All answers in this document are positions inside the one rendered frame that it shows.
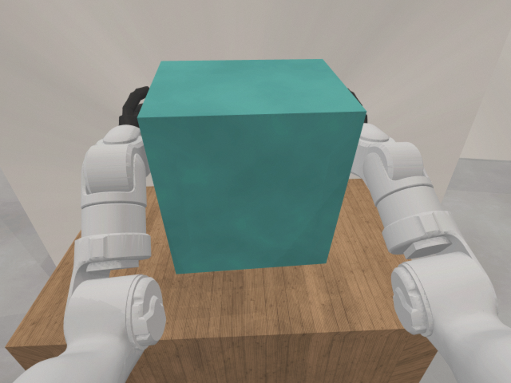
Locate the pedestal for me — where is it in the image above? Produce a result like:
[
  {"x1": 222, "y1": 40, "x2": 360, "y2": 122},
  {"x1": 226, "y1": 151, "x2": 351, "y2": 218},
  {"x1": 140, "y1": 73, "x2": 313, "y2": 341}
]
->
[{"x1": 5, "y1": 179, "x2": 437, "y2": 383}]

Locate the robot left forearm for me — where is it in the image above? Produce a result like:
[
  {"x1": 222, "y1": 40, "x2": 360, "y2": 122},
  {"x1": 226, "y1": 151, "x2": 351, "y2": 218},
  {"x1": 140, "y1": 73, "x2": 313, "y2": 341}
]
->
[{"x1": 64, "y1": 124, "x2": 151, "y2": 344}]

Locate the robot right upper arm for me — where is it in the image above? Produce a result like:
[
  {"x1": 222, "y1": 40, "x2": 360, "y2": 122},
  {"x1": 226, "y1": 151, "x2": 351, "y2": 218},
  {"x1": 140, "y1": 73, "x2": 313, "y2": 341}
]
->
[{"x1": 391, "y1": 251, "x2": 511, "y2": 383}]

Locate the carton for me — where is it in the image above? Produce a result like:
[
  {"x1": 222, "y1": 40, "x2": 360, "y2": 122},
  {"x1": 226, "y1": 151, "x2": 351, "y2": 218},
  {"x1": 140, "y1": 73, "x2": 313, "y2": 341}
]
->
[{"x1": 137, "y1": 59, "x2": 366, "y2": 274}]

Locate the robot left hand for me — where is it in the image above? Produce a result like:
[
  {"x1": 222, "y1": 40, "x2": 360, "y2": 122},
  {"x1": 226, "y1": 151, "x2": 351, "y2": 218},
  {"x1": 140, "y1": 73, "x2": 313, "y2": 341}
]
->
[{"x1": 118, "y1": 86, "x2": 149, "y2": 128}]

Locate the robot right forearm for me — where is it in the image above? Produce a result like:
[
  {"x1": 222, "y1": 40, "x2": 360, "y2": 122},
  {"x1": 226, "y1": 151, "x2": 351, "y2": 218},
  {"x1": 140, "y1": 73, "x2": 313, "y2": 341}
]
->
[{"x1": 351, "y1": 123, "x2": 498, "y2": 316}]

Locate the robot left upper arm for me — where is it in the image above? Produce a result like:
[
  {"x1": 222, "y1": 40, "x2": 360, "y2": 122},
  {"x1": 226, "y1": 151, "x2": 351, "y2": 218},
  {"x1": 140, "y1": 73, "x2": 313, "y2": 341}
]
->
[{"x1": 13, "y1": 274, "x2": 166, "y2": 383}]

